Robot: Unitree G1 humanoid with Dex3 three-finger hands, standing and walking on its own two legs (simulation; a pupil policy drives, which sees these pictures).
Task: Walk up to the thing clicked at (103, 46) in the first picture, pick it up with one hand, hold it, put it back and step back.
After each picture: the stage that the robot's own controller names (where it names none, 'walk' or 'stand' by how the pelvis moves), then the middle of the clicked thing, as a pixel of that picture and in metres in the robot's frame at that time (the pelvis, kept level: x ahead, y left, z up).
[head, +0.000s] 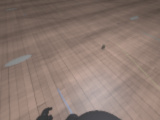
stand; (103, 46) +1.61 -0.24 -0.72
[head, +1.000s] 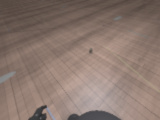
walk; (91, 50) +1.49 +0.13 -0.69
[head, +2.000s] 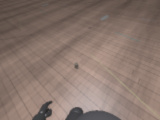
walk; (76, 65) +0.93 +0.34 -0.70
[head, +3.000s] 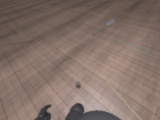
walk; (78, 85) +0.56 +0.25 -0.71
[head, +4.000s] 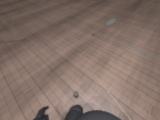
stand; (76, 94) +0.37 +0.22 -0.70
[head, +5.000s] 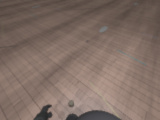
stand; (71, 103) +0.32 +0.21 -0.72
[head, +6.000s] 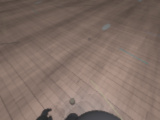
stand; (72, 101) +0.32 +0.20 -0.72
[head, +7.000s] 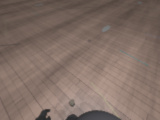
stand; (72, 103) +0.31 +0.21 -0.73
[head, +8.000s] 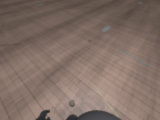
stand; (72, 103) +0.31 +0.20 -0.73
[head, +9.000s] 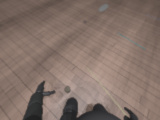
go down; (67, 89) +0.33 +0.22 -0.64
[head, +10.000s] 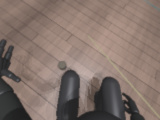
go down; (62, 66) +0.37 +0.26 -0.31
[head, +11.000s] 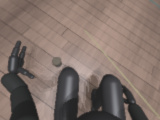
close in; (57, 62) +0.38 +0.28 -0.27
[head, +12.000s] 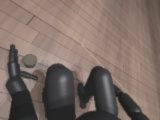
close in; (30, 61) +0.35 +0.30 -0.21
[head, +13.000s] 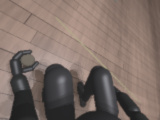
close; (28, 61) +0.35 +0.31 -0.21
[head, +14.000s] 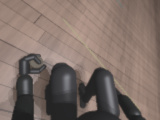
lift; (36, 63) +0.32 +0.29 -0.20
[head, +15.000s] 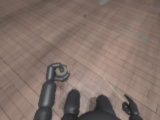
lift; (62, 74) +0.32 +0.20 -0.01
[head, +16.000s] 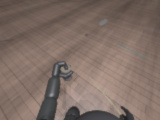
hold; (66, 73) +0.34 +0.18 +0.01
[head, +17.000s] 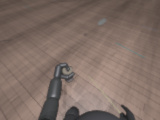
hold; (68, 74) +0.34 +0.17 -0.01
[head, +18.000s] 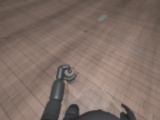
crouch; (70, 76) +0.33 +0.15 -0.03
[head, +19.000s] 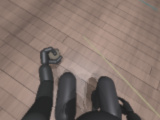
crouch; (55, 57) +0.41 +0.25 -0.11
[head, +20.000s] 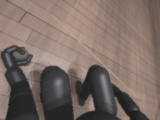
lower; (23, 57) +0.38 +0.32 -0.22
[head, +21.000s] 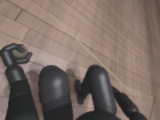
lower; (22, 55) +0.39 +0.32 -0.22
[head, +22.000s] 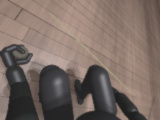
lower; (22, 56) +0.38 +0.32 -0.22
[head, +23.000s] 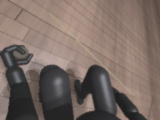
lower; (22, 56) +0.37 +0.32 -0.22
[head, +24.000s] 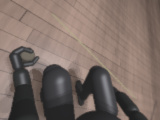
loosen; (28, 58) +0.36 +0.30 -0.22
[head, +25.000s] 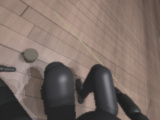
rise; (30, 56) +0.37 +0.29 -0.22
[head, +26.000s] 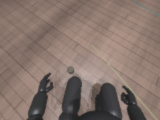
walk; (70, 70) +0.40 +0.23 -0.44
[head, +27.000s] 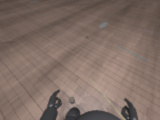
stand; (72, 100) +0.34 +0.19 -0.66
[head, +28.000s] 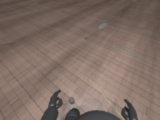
stand; (72, 100) +0.34 +0.20 -0.67
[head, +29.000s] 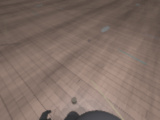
stand; (74, 100) +0.36 +0.18 -0.71
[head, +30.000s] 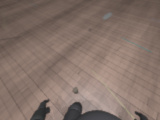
walk; (75, 90) +0.39 +0.21 -0.69
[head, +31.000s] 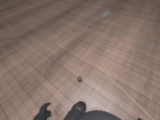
walk; (80, 79) +0.58 +0.20 -0.71
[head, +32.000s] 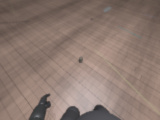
walk; (80, 59) +0.93 +0.18 -0.70
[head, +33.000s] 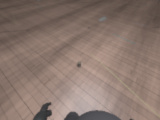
stand; (79, 64) +0.97 +0.21 -0.72
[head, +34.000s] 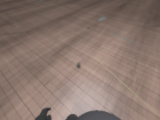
stand; (79, 65) +0.97 +0.22 -0.72
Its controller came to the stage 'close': yes
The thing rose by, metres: 0.70
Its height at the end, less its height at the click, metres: +0.00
